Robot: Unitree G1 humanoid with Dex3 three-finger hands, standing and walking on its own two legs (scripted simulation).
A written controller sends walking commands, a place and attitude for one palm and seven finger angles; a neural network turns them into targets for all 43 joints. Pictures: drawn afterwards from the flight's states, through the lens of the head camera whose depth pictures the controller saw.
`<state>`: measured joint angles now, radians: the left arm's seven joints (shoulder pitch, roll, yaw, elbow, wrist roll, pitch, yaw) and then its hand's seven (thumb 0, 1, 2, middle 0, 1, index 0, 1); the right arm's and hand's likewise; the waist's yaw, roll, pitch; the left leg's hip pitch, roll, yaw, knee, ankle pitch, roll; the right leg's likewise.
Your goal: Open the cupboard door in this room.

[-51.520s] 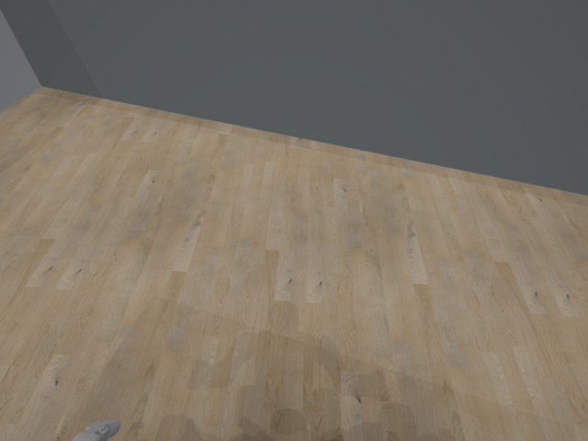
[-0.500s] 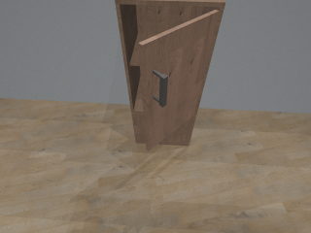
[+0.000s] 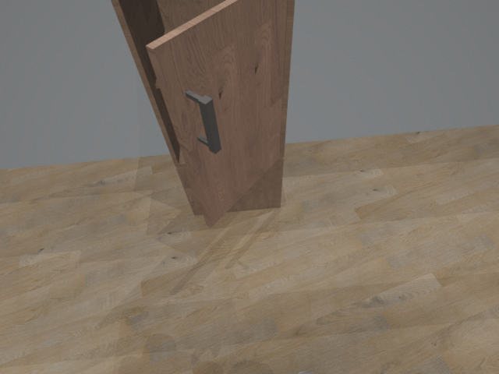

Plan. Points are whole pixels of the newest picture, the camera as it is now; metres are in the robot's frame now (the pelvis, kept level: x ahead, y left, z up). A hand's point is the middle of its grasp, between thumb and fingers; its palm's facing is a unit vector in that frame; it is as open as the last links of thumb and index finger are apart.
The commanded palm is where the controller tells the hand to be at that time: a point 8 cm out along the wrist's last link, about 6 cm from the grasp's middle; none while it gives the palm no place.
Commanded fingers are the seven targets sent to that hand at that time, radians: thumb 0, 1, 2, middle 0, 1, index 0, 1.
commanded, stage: walk to a spot facing it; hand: left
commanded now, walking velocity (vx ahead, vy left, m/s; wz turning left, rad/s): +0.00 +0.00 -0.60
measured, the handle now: (203, 122) +0.55 +0.14 +0.05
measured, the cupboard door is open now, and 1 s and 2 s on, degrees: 46 46 46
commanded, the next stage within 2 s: none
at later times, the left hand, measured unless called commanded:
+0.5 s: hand out of the picture +0.09 +0.15 -0.15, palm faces -0.15 -0.96 -0.25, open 7.4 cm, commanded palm none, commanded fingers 0.00 0.90 0.90 -0.20 -0.30 -0.20 -0.30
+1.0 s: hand (181, 279) +0.30 +0.18 -0.15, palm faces -0.53 -0.81 -0.24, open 7.4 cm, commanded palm none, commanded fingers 0.00 0.90 0.90 -0.20 -0.30 -0.20 -0.30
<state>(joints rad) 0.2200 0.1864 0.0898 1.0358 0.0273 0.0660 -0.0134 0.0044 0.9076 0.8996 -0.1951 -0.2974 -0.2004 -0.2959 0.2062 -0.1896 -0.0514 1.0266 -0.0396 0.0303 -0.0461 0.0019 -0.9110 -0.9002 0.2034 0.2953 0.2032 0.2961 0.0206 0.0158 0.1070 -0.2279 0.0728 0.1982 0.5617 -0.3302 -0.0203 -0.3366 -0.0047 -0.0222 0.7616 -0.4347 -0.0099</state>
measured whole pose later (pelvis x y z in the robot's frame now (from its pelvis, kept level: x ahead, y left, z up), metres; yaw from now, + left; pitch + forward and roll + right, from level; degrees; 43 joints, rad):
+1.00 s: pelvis +0.10 +0.04 +0.02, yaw -35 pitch +2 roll -3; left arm 0.16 0.30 0.11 0.89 0.03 0.06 -0.03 0.00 0.91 0.90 -0.19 -0.30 -0.20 -0.30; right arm 0.24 -0.19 -0.01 0.87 -0.03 0.01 -0.04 0.00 -0.91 -0.90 0.20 0.30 0.20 0.30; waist 0.02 -0.02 0.11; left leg -0.22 0.07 0.12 0.46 -0.28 0.03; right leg -0.54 -0.02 0.01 1.15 -0.38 0.07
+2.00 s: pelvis +0.23 -0.12 +0.01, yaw -70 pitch +2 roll -2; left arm 0.19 0.23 0.10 0.95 0.03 0.03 -0.05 0.01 0.91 0.90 -0.19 -0.30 -0.20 -0.30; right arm 0.41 -0.14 0.00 0.98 -0.03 -0.06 -0.04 0.00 -0.91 -0.90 0.20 0.30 0.20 0.30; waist 0.01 -0.03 0.06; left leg -0.03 0.06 0.23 0.37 -0.37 0.02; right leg -0.70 -0.02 -0.04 1.25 -0.19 -0.01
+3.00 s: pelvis +0.29 -0.68 +0.01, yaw -97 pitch +1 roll -1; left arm 0.23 0.17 0.08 0.99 0.03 0.00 -0.02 0.01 0.92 0.90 -0.19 -0.30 -0.20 -0.30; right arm 0.34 -0.17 -0.03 1.04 -0.02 -0.08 -0.04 -0.01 -0.95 -0.90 0.20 0.30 0.20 0.30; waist 0.03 -0.01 0.06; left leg -0.07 0.02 0.24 0.39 -0.35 0.05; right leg -0.67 -0.07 -0.02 1.13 -0.17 0.04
